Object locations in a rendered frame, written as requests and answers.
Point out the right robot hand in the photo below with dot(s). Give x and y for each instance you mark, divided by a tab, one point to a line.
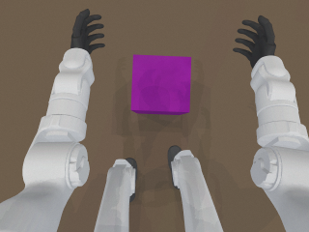
263	45

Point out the robot right thigh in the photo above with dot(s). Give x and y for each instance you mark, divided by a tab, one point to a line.
199	213

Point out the robot left upper arm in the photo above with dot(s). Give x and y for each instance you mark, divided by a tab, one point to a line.
52	170

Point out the carton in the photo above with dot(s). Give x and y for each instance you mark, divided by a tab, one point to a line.
160	84

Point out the left robot forearm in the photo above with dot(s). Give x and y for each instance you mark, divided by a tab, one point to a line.
68	103

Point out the right robot shin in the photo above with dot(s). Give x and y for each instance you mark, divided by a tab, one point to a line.
186	153

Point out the right robot forearm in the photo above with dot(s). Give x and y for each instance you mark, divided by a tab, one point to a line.
276	106

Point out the robot right upper arm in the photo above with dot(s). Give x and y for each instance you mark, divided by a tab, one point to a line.
283	174

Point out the left robot hand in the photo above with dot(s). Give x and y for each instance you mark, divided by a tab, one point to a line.
80	32

